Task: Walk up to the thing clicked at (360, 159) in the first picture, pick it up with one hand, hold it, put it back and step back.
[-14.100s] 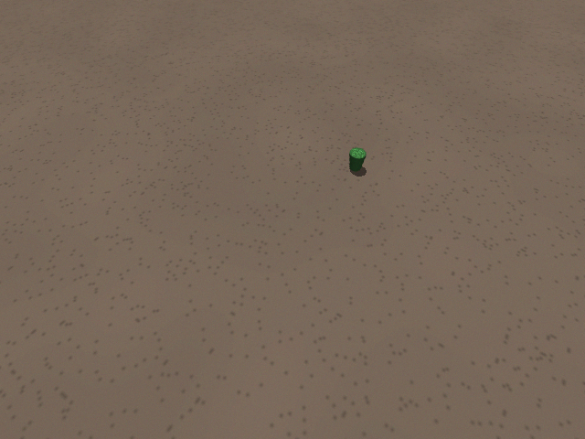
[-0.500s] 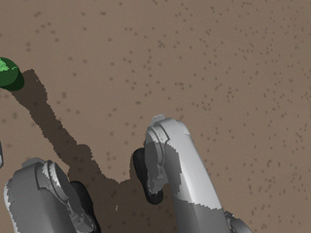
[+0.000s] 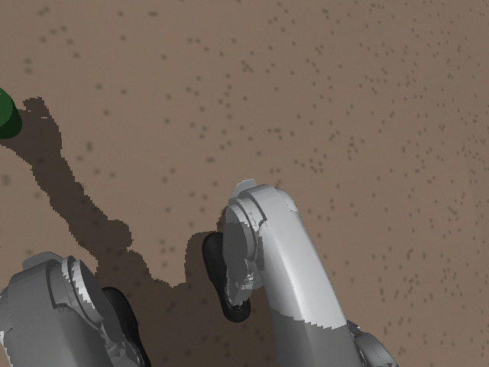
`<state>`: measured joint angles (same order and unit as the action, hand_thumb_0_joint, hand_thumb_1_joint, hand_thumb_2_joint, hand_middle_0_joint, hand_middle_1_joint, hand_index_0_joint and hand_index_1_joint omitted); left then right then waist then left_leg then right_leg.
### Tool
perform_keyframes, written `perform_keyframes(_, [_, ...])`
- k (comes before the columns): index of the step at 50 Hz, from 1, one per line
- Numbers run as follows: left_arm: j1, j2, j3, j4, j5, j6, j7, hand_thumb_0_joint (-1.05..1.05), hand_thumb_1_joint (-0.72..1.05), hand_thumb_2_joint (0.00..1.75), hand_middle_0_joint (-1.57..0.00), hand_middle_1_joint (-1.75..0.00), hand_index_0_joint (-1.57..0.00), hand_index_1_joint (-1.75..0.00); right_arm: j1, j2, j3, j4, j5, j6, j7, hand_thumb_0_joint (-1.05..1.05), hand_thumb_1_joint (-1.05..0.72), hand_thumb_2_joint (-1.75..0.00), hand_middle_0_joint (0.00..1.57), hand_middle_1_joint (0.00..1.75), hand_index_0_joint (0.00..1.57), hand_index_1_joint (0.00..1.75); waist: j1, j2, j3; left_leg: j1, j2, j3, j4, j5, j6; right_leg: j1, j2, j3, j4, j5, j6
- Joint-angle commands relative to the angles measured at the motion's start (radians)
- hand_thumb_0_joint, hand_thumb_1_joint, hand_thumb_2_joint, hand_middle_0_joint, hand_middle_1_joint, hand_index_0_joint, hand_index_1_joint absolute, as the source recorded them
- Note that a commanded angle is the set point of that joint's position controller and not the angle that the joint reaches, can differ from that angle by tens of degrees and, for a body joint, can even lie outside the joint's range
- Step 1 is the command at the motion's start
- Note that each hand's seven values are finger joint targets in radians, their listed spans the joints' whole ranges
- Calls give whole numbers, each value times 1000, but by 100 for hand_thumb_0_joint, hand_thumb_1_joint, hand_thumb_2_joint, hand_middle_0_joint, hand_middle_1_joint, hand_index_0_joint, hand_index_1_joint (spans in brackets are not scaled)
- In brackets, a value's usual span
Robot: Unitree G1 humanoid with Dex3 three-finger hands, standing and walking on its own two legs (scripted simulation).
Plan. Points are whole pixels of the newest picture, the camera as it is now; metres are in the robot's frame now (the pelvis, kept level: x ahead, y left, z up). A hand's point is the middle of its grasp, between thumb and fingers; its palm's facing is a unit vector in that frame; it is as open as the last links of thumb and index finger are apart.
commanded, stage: rest palm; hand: left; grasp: from above
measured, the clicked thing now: out of the picture +0.56 +0.24 -0.29
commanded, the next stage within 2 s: close in 0.72 s
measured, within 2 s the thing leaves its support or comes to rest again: neither
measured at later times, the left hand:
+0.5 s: hand out of the picture +0.54 +0.24 -0.24, palm faces -0.45 -0.11 -0.89, open 13.2 cm
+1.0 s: hand out of the picture +0.54 +0.24 -0.25, palm faces -0.45 -0.11 -0.89, open 12.7 cm
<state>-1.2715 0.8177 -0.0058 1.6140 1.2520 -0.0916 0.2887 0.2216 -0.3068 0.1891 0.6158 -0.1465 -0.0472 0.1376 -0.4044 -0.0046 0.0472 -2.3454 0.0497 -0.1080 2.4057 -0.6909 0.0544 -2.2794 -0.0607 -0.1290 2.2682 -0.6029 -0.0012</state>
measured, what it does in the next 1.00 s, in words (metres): stands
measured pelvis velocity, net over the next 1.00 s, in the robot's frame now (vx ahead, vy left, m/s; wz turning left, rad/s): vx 0.01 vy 0.00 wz -0.07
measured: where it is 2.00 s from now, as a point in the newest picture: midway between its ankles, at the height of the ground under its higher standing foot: (182, 320)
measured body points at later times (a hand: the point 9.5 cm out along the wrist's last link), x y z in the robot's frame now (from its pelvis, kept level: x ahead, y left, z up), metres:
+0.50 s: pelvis +0.01 +0.00 -0.02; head +0.31 +0.08 +0.31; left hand +0.56 +0.25 -0.19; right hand +0.00 -0.25 -0.08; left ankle +0.07 +0.11 -0.30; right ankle +0.12 -0.12 -0.30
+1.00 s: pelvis +0.01 +0.00 -0.02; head +0.31 +0.09 +0.30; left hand +0.56 +0.25 -0.20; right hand +0.00 -0.24 -0.07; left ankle +0.07 +0.11 -0.30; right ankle +0.12 -0.12 -0.30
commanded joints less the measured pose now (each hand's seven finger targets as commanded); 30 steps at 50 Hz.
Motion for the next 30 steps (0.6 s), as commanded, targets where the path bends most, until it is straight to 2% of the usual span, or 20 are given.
perform_keyframes(1, [-359, 218, 18, -159, 16, -43, 77, 0, -50, 99, -6, -106, -7, -104, 248, -276, -69, 2, -8, -7, -9, 0, -90, -90, 20, 30, 20, 30, -49, 377, -695, 466, -37, 34, -228, 202, -27, 420, 74, -46, -174, 185, -33])
perform_keyframes(2, [-372, 244, 34, -161, 27, -51, 97, 0, -51, 100, -6, -105, -7, -105, 254, -281, -72, 9, -9, -11, -9, 0, -90, -90, 20, 30, 20, 30, -40, 401, -705, 471, -34, 31, -224, 206, -29, 408, 74, -52, -168, 188, -35])
perform_keyframes(4, [-369, 234, 45, -131, 29, -59, 120, 0, -52, 100, -6, -104, -7, -103, 246, -287, -62, -4, -26, -29, -5, 0, -90, -90, 20, 30, 20, 30, -70, 381, -652, 463, -34, 28, -201, 182, -26, 379, 71, -59, -159, 172, -32])
perform_keyframes(6, [-377, 259, 45, -170, 45, -67, 147, 0, -51, 104, -8, -104, -7, -105, 260, -281, -61, 15, -29, -38, -5, 0, -90, -90, 20, 30, 20, 30, -50, 441, -705, 494, -31, 29, -206, 188, -31, 391, 78, -59, -157, 181, -35])
perform_keyframes(7, [-367, 240, 42, -147, 43, -65, 155, 0, -50, 101, -7, -105, -8, -104, 254, -282, -59, 14, -39, -49, -1, 0, -90, -90, 20, 30, 20, 30, -61, 447, -681, 509, -30, 27, -196, 182, -33, 363, 73, -63, -146, 178, -34])
perform_keyframes(10, [-359, 270, 66, -166, 53, -58, 179, 0, -48, 106, -9, -106, -9, -106, 273, -300, -58, 10, -49, -70, 10, 0, -90, -90, 20, 30, 20, 30, -74, 450, -684, 517, -27, 18, -188, 206, -34, 371, 71, -73, -139, 203, -30])
perform_keyframes(11, [-363, 282, 79, -175, 53, -55, 187, 0, -47, 107, -10, -107, -9, -107, 274, -303, -61, 15, -50, -74, 14, 0, -90, -90, 20, 30, 20, 30, -64, 462, -702, 527, -23, 15, -183, 222, -37, 372, 71, -75, -135, 218, -31])
perform_keyframes(13, [-338, 253, 64, -130, 39, -44, 188, 0, -43, 107, -12, -108, -12, -108, 270, -303, -50, 19, -57, -82, 28, 0, -90, -90, 20, 30, 20, 30, -80, 431, -675, 499, -22, 18, -167, 235, -32, 398, 79, -76, -135, 236, -26])
perform_keyframes(16, [-302, 279, 68, -137, 35, -25, 197, 0, -42, 108, -12, -111, -13, -110, 280, -308, -49, 28, -52, -92, 38, 0, -90, -90, 20, 30, 20, 30, -54, 463, -714, 500, -20, 20, -160, 294, -34, 439, 81, -76, -131, 286, -25])
perform_keyframes(18, [-302, 249, 48, -114, 26, -14, 189, 0, -43, 104, -10, -110, -12, -108, 279, -308, -43, 30, -56, -94, 52, 0, -90, -90, 20, 30, 20, 30, -69, 452, -685, 496, -18, 17, -157, 299, -34, 435, 86, -79, -129, 291, -24])
perform_keyframes(19, [-303, 256, 56, -73, 24, -11, 189, 0, -41, 104, -10, -112, -13, -109, 271, -316, -42, 26, -58, -95, 56, 0, -90, -90, 20, 30, 20, 30, -82, 413, -668, 473, -17, 13, -148, 275, -29, 426, 88, -81, -130, 275, -23])
perform_keyframes(20, [-305, 288, 75, -117, 17, -12, 188, 0, -41, 103, -10, -111, -12, -108, 273, -323, -43, 24, -52, -93, 56, 0, -90, -90, 20, 30, 20, 30, -71, 427, -685, 467, -18, 11, -161, 283, -30, 452, 90, -79, -134, 280, -24])
perform_keyframes(21, [-294, 324, 106, -101, 23, -8, 195, 0, -43, 103, -9, -111, -11, -109, 282, -330, -45, 30, -50, -91, 54, 0, -90, -90, 20, 30, 20, 30, -61, 433, -679, 471, -17, 7, -161, 282, -32, 440, 85, -82, -131, 275, -26])
perform_keyframes(22, [-272, 283, 86, -76, 26, -4, 189, 0, -43, 102, -9, -111, -11, -108, 274, -320, -41, 25, -54, -90, 60, 0, -90, -90, 20, 30, 20, 30, -70, 435, -652, 476, -17, 8, -164, 288, -34, 433, 85, -82, -125, 275, -28])
perform_keyframes(24, [-280, 271, 88, -52, 32, -9, 185, 0, -43, 103, -8, -112, -11, -109, 263, -321, -24, 16, -62, -93, 67, 0, -90, -90, 20, 30, 20, 30, -101, 394, -591, 450, -17, -1, -148, 273, -31, 389, 87, -93, -127, 263, -28])
perform_keyframes(26, [-302, 312, 103, -95, 30, -19, 188, 0, -44, 105, -9, -112, -11, -110, 255, -334, -30, 14, -57, -92, 65, 0, -90, -90, 20, 30, 20, 30, -84, 425, -629, 465, -18, -2, -153, 271, -33, 411, 89, -89, -130, 260, -31])
perform_keyframes(27, [-304, 292, 95, -64, 39, -22, 186, 0, -44, 103, -9, -112, -11, -110, 249, -334, -23, 6, -63, -98, 67, 0, -90, -90, 20, 30, 20, 30, -102, 409, -581, 457, -18, -9, -147, 251, -34, 371, 82, -96, -127, 242, -31])
perform_keyframes(28, [-306, 318, 103, -98, 44, -28, 187, 0, -43, 103, -9, -113, -11, -110, 255, -332, -23, 11, -64, -97, 68, 0, -90, -90, 20, 30, 20, 30, -94, 438, -606, 471, -18, -5, -163, 258, -36, 401, 87, -96, -131, 245, -28])
perform_keyframes(29, [-306, 290, 89, -73, 48, -31, 184, 0, -42, 102, -9, -113, -12, -110, 247, -337, -21, 1, -68, -100, 70, 0, -90, -90, 20, 30, 20, 30, -109, 426, -579, 482, -16, -13, -153, 239, -38, 363, 82, -99, -123, 232, -29])
perform_keyframes(30, [-315, 297, 83, -85, 45, -39, 185, 0, -43, 104, -10, -111, -12, -109, 244, -335, -20, 7, -66, -100, 73, 0, -90, -90, 20, 30, 20, 30, -103, 447, -589, 476, -15, -13, -161, 228, -39, 371, 88, -101, -124, 221, -30])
